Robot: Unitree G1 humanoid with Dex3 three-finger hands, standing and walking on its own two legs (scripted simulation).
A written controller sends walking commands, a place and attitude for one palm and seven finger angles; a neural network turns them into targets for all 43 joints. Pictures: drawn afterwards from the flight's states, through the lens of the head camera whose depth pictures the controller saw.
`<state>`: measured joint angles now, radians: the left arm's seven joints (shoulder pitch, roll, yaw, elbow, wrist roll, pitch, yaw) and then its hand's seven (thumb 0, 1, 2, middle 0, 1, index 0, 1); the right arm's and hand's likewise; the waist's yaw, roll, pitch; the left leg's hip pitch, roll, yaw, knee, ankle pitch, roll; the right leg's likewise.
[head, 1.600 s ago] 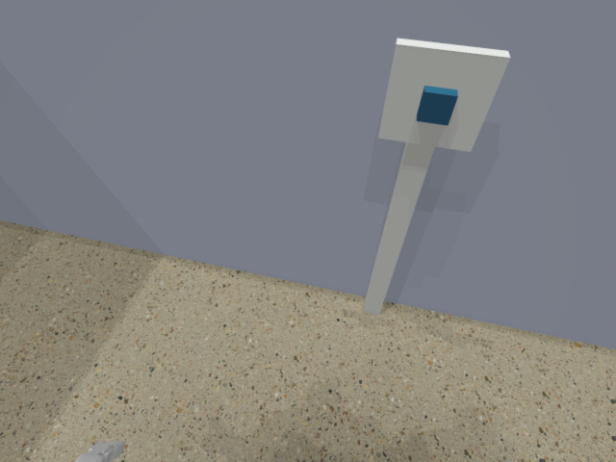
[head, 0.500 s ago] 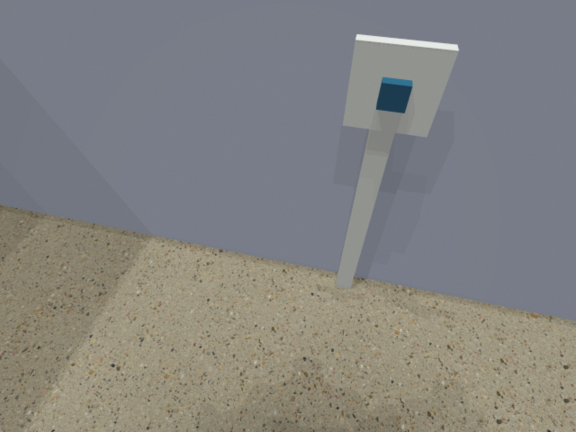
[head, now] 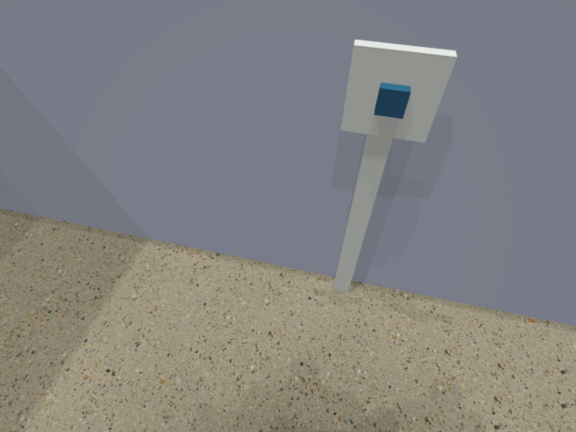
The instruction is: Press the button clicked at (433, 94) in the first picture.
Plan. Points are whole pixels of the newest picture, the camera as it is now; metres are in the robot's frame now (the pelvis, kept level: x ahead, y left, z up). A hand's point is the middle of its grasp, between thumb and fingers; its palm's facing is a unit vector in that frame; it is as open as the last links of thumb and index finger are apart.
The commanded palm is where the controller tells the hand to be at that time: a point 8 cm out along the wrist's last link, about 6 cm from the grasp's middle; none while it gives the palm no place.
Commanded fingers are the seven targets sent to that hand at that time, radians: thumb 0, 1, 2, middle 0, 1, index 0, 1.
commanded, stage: turn to face it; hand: left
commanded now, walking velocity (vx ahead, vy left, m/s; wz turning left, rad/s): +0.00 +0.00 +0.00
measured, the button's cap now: (392, 100) +0.75 -0.17 +0.10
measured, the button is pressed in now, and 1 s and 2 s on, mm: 0 0 0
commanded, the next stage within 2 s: take the last steps up to it in 0.40 s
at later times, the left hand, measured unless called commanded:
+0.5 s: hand out of the picture +0.05 +0.21 -0.18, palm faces -0.10 -0.96 -0.26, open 7.4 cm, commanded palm none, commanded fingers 0.00 0.90 0.90 -0.20 -0.30 -0.20 -0.30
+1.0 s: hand out of the picture +0.06 +0.11 -0.18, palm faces -0.15 -0.97 -0.19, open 7.4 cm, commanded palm none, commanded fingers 0.00 0.90 0.90 -0.20 -0.30 -0.20 -0.30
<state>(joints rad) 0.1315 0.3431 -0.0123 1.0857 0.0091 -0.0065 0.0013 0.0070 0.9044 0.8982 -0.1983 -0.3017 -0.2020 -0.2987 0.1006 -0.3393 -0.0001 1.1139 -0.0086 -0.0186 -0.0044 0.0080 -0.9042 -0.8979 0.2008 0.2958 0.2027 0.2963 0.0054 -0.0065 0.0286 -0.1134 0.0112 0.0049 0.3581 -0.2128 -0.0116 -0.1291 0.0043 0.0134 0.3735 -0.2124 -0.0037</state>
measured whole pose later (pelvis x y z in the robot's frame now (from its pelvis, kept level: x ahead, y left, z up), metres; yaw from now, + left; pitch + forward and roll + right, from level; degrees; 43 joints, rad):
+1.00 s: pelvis +0.06 -0.07 -0.01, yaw -13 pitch +0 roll -1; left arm 0.40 0.18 0.04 1.06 0.03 -0.03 0.01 0.00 0.91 0.90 -0.19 -0.30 -0.20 -0.30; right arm 0.22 -0.22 -0.06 1.05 -0.03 0.00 0.00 0.01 -0.91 -0.90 0.20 0.30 0.20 0.30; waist 0.02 0.00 0.00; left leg -0.52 0.11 0.09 1.10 -0.37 -0.03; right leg -0.15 0.06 -0.07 0.45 -0.31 -0.07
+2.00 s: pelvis +0.25 -0.18 -0.01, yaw -16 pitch +0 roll +3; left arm 0.10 0.15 0.04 0.96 0.02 0.01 0.05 0.00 0.91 0.90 -0.20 -0.30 -0.20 -0.30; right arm 0.11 -0.26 -0.10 0.99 -0.03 0.08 -0.01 0.00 -0.91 -0.90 0.20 0.29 0.20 0.30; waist 0.00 0.04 0.09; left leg -0.51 -0.01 -0.05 1.27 -0.35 -0.08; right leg -0.37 -0.10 -0.12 0.50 -0.13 -0.04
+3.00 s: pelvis +0.24 -0.18 -0.01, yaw -16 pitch -1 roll -1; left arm 0.13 0.11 0.02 1.08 0.00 -0.03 0.05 0.00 0.92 0.90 -0.19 -0.30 -0.20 -0.30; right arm 0.33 -0.13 -0.03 1.17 -0.01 0.00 -0.05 0.01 -0.91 -0.90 0.20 0.30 0.20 0.30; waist -0.04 0.05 0.03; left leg -0.18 0.10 0.06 0.52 -0.33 -0.04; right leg -0.17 0.01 -0.13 0.48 -0.30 -0.04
